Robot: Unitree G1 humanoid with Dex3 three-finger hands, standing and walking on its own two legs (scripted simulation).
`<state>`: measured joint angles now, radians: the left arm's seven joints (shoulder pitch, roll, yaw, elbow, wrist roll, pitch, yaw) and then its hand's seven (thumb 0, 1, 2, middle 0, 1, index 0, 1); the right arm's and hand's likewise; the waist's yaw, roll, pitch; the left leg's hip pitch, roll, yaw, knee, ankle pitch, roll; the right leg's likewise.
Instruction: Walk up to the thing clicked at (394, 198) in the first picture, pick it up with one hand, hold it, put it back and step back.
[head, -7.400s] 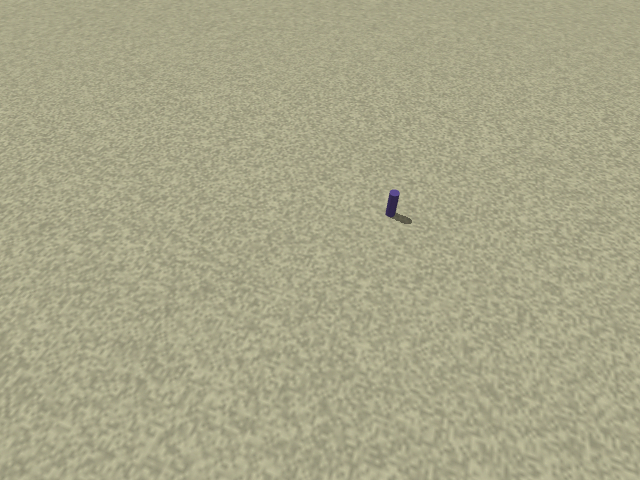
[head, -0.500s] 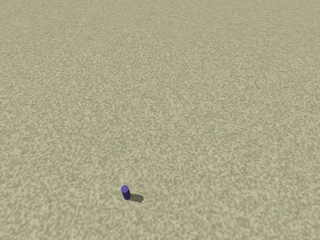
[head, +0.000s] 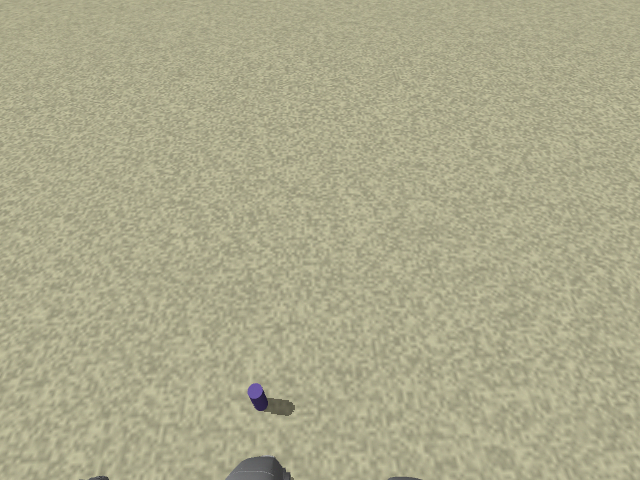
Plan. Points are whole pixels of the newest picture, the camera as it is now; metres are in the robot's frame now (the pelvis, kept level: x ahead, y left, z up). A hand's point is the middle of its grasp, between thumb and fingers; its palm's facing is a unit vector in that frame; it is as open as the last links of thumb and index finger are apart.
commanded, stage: walk up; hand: left
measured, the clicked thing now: (258, 397) +0.40 +0.21 -0.70
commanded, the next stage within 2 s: none
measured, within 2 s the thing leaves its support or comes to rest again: neither
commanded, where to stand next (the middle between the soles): +0.00 -0.01 m, yaw -1 degrees
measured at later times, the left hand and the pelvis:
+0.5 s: hand out of the picture +0.05 +0.26 -0.15, palm faces -0.08 -0.93 -0.36, open 7.4 cm; pelvis -0.02 +0.00 +0.00, yaw -4 degrees
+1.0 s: hand out of the picture +0.12 +0.25 -0.14, palm faces -0.07 -0.94 -0.33, open 7.4 cm; pelvis +0.00 +0.01 +0.01, yaw -4 degrees
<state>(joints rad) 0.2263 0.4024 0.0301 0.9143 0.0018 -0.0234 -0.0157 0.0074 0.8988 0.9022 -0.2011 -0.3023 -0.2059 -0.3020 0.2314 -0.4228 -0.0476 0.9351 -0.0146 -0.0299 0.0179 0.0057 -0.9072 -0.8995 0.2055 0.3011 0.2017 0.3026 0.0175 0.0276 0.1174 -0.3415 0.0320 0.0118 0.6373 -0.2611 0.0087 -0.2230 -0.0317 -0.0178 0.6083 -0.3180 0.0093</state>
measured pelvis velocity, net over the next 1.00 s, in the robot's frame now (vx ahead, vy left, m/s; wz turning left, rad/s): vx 0.00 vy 0.01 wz -0.06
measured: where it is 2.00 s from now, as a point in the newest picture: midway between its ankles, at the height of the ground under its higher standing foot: outside the picture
